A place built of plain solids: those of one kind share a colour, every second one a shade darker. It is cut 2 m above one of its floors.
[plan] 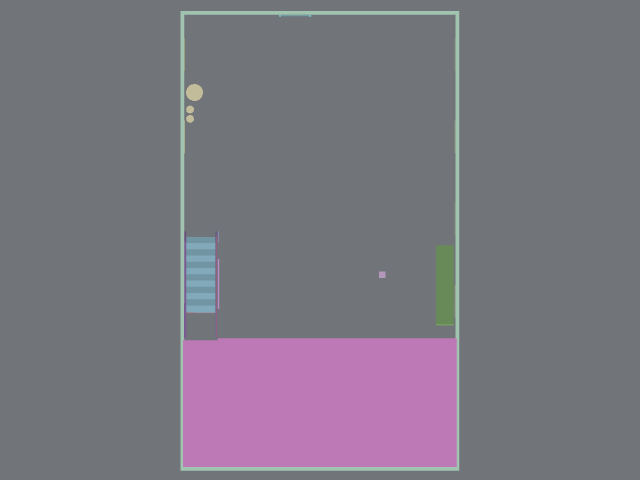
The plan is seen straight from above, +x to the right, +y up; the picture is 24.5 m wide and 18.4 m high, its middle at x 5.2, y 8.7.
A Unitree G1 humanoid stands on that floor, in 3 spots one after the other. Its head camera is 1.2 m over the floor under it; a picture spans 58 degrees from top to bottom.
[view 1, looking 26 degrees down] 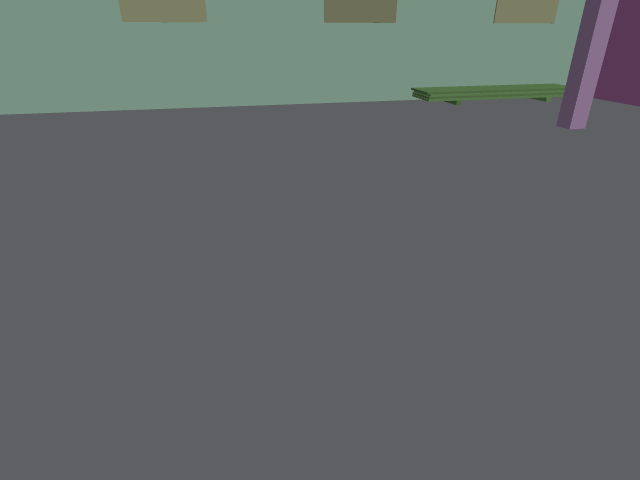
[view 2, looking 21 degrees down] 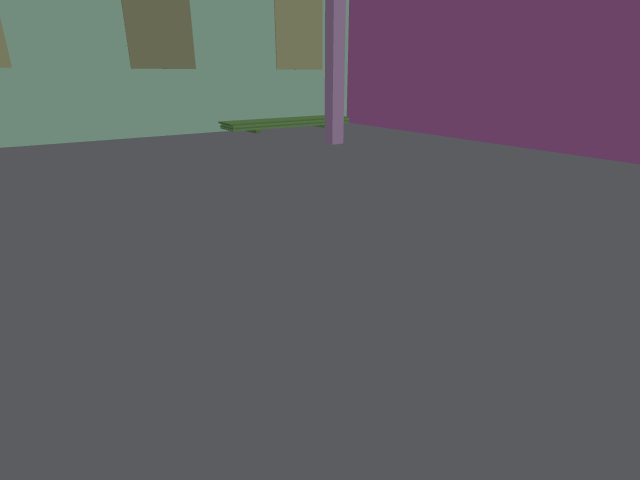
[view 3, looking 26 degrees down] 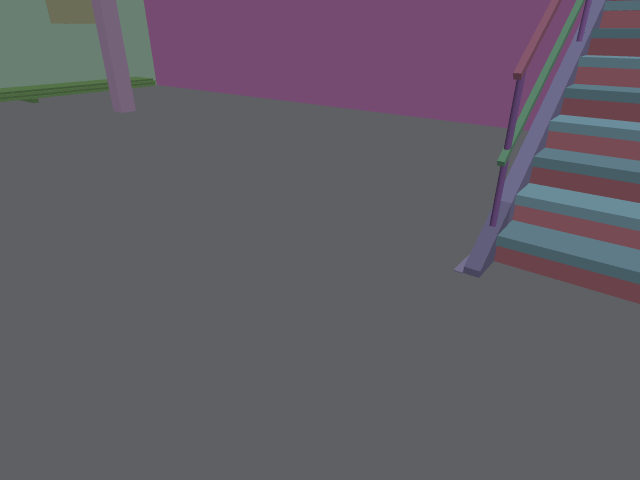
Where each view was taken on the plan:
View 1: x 2.55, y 12.02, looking -13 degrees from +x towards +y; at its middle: ground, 2.74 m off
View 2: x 1.00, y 12.12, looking -34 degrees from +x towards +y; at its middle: ground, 3.35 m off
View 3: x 0.63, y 11.12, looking -52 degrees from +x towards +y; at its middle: ground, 2.74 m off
